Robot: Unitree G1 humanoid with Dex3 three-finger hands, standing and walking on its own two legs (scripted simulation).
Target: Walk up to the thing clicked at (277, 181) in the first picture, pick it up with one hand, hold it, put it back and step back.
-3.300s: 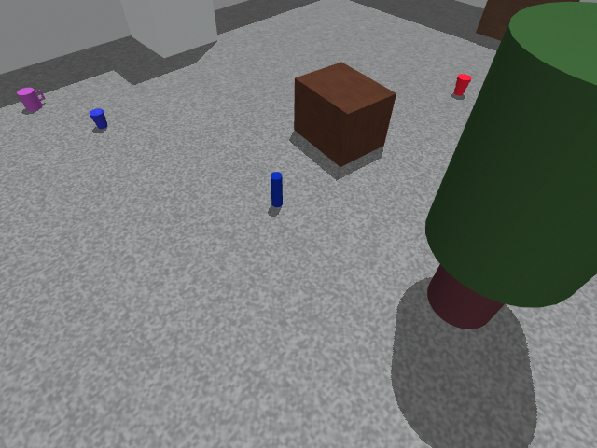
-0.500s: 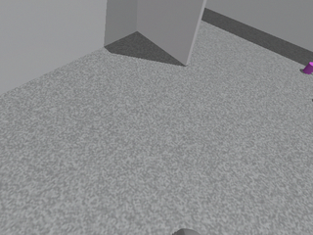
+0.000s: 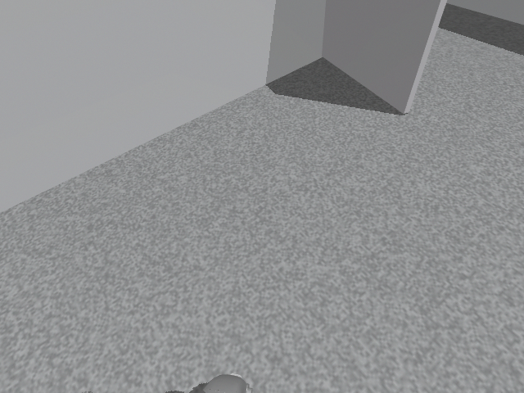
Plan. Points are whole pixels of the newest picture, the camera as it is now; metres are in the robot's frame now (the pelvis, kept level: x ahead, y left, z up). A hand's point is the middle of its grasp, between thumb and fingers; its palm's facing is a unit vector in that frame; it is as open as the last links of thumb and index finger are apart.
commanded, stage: walk up
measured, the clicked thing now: out of the picture +0.08 -1.26 -0.68
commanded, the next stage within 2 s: stand in 1.22 s
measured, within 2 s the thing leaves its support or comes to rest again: neither
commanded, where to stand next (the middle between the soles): +0.10 +0.00 m, yaw +5 degrees
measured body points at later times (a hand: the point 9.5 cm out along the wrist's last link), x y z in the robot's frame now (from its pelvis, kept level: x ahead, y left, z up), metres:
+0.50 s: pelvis +0.01 +0.00 -0.01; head +0.03 +0.02 +0.44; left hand +0.04 +0.32 -0.14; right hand +0.14 -0.30 -0.12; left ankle +0.04 +0.14 -0.73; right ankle +0.06 -0.14 -0.73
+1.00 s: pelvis +0.03 +0.00 +0.01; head +0.04 +0.01 +0.46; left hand +0.09 +0.32 -0.12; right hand +0.15 -0.29 -0.12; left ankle +0.03 +0.14 -0.73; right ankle +0.06 -0.14 -0.73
